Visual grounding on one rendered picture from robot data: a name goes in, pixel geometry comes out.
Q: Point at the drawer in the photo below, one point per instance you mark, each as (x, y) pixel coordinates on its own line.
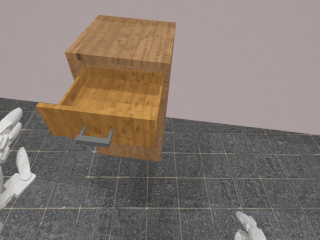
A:
(105, 99)

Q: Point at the handle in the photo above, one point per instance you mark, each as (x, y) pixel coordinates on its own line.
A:
(94, 141)

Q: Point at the robot right hand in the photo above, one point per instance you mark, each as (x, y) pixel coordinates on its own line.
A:
(254, 233)

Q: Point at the cabinet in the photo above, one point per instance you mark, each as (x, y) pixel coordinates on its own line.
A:
(129, 44)

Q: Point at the robot left hand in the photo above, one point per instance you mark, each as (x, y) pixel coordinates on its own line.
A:
(10, 128)

